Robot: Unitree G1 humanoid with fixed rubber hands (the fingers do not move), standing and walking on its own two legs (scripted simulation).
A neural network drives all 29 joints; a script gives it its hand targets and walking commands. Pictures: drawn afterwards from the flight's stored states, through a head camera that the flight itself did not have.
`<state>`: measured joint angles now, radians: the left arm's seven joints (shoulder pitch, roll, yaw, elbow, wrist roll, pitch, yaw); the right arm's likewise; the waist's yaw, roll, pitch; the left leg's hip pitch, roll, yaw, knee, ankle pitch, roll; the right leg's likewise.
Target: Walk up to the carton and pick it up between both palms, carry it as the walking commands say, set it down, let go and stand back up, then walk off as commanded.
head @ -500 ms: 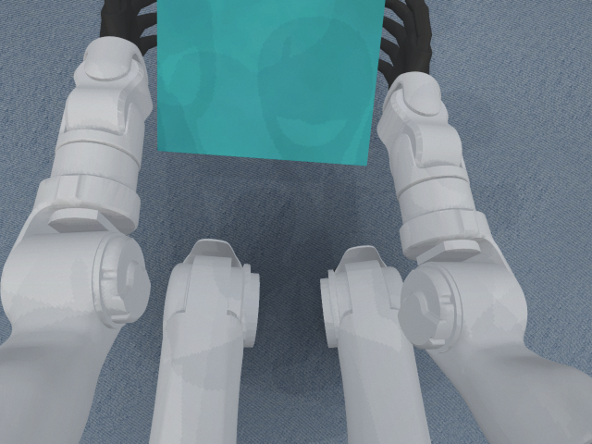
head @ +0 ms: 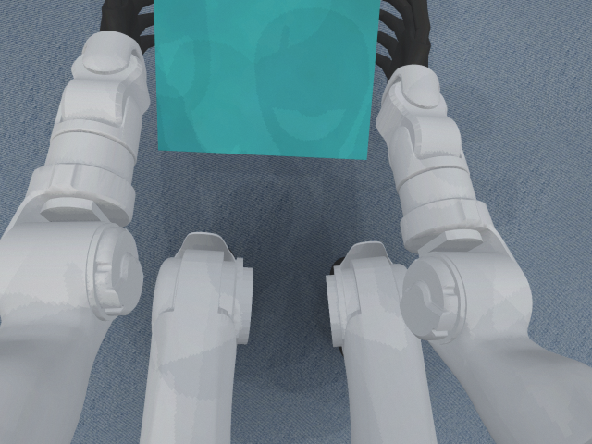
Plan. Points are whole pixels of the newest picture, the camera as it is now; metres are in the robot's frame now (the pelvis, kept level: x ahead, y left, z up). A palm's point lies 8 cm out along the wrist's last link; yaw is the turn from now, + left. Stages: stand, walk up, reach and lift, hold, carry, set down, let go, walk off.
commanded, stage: set down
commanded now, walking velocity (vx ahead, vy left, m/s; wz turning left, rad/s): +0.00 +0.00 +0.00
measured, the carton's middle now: (268, 75) +0.51 +0.06 -0.24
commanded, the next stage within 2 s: none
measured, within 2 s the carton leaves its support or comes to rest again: neither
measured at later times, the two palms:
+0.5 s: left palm (132, 44) +0.51 +0.21 -0.18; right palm (402, 72) +0.52 -0.09 -0.17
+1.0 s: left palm (132, 44) +0.52 +0.21 -0.18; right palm (403, 69) +0.52 -0.09 -0.18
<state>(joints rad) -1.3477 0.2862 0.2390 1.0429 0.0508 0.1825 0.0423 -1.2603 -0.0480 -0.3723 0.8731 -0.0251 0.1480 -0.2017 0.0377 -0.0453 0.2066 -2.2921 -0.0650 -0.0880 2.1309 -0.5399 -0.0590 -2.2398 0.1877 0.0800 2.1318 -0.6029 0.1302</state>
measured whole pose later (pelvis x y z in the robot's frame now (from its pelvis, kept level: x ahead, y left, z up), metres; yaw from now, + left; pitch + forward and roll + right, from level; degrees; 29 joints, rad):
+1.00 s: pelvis +0.00 +0.00 -0.01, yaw +0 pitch +38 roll -2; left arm -1.40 0.31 0.24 1.12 0.05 0.14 0.00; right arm -1.32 -0.11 -0.36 0.98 -0.02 0.12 -0.15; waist 0.04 -0.06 0.28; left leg -2.29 -0.03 -0.07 2.18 -0.55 -0.04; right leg -2.24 0.16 0.06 2.18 -0.61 0.11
